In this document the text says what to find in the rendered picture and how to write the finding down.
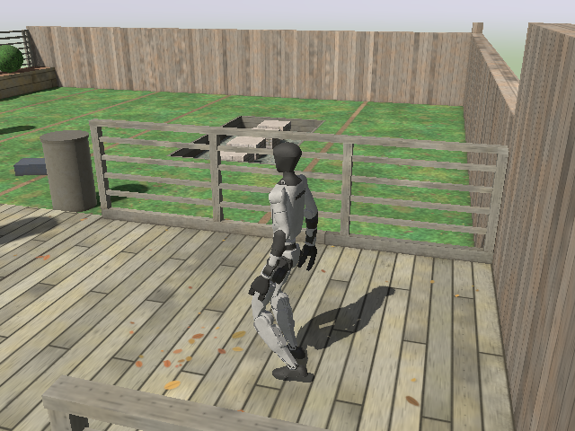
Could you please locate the robot left shin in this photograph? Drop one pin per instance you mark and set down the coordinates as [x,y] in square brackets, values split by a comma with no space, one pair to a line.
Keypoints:
[273,337]

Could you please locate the robot left forearm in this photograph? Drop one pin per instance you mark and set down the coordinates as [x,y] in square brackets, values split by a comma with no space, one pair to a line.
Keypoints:
[278,247]

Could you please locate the robot head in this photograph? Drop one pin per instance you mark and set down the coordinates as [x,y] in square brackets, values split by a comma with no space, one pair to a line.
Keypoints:
[286,157]

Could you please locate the robot right forearm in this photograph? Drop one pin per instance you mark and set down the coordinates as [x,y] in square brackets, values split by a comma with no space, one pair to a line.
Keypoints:
[311,230]

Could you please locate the right robot upper arm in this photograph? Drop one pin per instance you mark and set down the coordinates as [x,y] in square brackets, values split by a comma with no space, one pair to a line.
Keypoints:
[310,210]

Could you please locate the right robot hand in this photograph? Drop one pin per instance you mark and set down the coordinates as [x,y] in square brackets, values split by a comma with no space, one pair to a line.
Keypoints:
[308,251]

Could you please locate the left robot upper arm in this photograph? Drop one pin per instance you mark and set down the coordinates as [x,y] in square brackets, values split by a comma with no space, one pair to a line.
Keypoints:
[278,198]

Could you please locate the left robot hand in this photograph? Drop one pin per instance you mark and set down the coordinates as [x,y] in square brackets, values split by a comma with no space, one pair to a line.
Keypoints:
[260,285]

